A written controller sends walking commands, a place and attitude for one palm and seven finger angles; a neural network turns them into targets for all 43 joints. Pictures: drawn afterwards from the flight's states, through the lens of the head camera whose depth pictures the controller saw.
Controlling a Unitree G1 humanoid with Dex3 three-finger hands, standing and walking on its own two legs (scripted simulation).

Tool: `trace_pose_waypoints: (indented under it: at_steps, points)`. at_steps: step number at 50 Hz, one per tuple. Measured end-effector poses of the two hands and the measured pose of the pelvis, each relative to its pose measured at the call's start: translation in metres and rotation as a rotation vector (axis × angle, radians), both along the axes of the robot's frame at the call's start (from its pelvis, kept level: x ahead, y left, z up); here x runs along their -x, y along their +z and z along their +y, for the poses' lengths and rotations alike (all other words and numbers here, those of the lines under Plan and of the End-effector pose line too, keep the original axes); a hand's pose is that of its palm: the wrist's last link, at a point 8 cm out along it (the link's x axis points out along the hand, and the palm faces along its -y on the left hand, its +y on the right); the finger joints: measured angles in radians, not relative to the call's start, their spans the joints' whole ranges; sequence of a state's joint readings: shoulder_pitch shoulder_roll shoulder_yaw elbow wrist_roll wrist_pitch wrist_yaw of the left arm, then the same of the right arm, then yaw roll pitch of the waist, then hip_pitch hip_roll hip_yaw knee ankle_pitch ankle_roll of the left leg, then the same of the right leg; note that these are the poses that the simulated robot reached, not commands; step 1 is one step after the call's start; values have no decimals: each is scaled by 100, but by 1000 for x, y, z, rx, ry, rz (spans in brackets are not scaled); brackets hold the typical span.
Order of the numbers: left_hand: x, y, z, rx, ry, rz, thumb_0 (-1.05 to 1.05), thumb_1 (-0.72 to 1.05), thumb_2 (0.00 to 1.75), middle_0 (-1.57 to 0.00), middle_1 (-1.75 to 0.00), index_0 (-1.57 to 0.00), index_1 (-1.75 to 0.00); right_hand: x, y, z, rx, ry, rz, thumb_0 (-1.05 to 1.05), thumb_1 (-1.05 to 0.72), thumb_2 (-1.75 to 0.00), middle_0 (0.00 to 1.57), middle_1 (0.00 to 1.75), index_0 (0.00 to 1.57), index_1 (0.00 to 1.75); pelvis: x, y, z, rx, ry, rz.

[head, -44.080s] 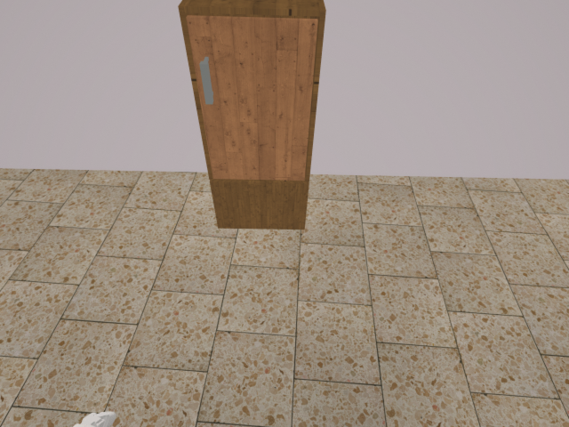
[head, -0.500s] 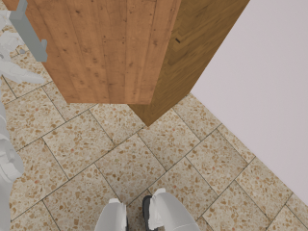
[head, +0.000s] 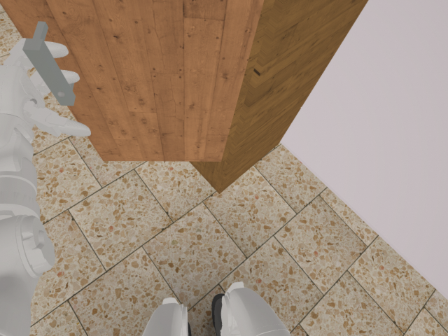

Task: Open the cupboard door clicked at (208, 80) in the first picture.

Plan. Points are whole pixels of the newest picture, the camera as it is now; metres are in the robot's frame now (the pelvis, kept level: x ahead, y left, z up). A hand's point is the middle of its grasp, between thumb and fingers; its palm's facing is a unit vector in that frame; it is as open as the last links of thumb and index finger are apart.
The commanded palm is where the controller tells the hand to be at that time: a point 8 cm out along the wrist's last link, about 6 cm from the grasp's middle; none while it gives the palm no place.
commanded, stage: slide the fingers in behind the handle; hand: left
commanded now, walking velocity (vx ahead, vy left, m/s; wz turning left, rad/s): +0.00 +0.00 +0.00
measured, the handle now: (55, 66) +0.56 +0.25 +0.06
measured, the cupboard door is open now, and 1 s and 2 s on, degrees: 50 50 83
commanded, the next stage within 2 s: close the thumb around the handle in 0.30 s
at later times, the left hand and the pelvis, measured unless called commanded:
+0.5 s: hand (63, 91) +0.51 +0.22 +0.06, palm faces -0.03 -1.00 -0.02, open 13.8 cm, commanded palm +0.49 +0.27 +0.06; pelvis +0.00 +0.01 +0.00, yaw +0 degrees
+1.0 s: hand (57, 92) +0.51 +0.23 +0.07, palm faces -0.03 -1.00 -0.02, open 6.0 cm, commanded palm +0.49 +0.27 +0.06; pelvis +0.00 +0.01 +0.00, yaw +0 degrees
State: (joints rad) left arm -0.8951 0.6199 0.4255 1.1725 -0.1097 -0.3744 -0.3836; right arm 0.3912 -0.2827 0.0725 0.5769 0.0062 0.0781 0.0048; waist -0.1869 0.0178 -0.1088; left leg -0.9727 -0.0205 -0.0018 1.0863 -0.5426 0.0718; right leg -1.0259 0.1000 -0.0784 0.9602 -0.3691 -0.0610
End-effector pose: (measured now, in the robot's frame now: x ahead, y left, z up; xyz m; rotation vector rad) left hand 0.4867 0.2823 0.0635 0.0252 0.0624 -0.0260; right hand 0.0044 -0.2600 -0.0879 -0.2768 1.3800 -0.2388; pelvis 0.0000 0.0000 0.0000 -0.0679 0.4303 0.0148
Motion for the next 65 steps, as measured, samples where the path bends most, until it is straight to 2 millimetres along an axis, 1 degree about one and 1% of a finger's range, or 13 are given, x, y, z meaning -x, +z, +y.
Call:
trace_pose_waypoints:
  at_steps: [6,11,19,25,29,33,40,49,54,65]
  points:
    - [1,3,6,-1,8,-32,-1,-50,30,-30,-120,-30,-120,-3,0,0,7,6,0,0,-91,-90,20,30,20,30,0,-1,2,2,2,0]
    - [2,2,8,-4,-8,-16,-1,-50,30,-30,-120,-30,-120,-3,0,2,10,10,7,0,-91,-90,20,30,20,30,0,0,5,6,9,-3]
    - [-1,1,-2,12,-19,-26,-1,-50,30,-30,-120,-30,-120,-2,-2,6,11,20,18,0,-91,-90,20,30,20,30,0,-1,9,10,18,2]
    - [-6,1,-3,1,-3,-25,-1,-47,31,-30,-120,-30,-121,2,-2,9,8,3,11,0,-91,-90,20,30,20,30,1,-2,10,10,11,3]
    - [-4,0,1,-5,3,-18,-1,-36,36,-31,-122,-31,-122,6,-2,12,-1,-6,20,0,-91,-90,20,30,20,30,1,-2,10,8,5,0]
    - [-1,0,5,2,5,-21,-1,-20,43,-32,-123,-32,-124,9,-1,14,-5,-8,30,0,-91,-90,20,30,20,30,1,-1,10,9,5,-2]
    - [2,3,8,-1,-5,-25,-1,15,58,-33,-127,-35,-127,10,0,12,2,1,40,0,-91,-90,20,30,20,30,1,0,11,12,14,-6]
    - [0,4,4,9,-4,-34,0,63,79,-36,-131,-38,-132,5,2,7,18,4,21,0,-91,-90,20,30,20,30,1,-1,11,12,12,-3]
    - [0,4,-1,5,-19,-33,0,69,82,-34,-132,-36,-133,2,1,8,13,4,10,0,-91,-90,20,30,20,30,1,0,11,11,11,-7]
    - [3,4,-3,10,4,-32,1,71,83,-33,-132,-34,-135,2,-2,10,-8,0,2,0,-91,-90,20,30,20,30,2,0,9,6,4,-8]
